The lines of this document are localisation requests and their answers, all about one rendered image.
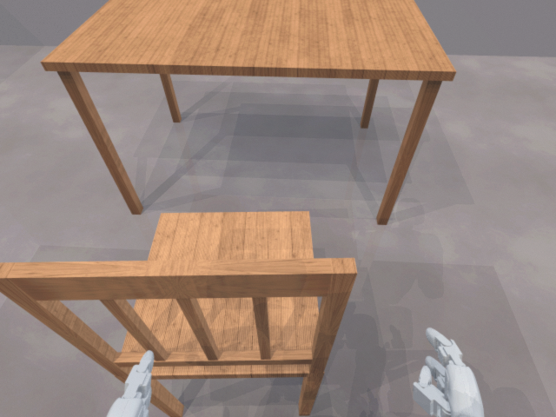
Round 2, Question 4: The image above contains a table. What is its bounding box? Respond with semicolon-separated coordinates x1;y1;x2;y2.
40;0;456;225

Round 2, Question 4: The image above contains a chair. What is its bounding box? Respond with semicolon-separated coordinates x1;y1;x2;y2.
0;211;357;417

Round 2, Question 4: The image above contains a left robot hand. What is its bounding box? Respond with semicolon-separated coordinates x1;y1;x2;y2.
106;350;154;417

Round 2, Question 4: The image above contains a right robot hand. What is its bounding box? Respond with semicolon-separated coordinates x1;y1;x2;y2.
414;328;484;417

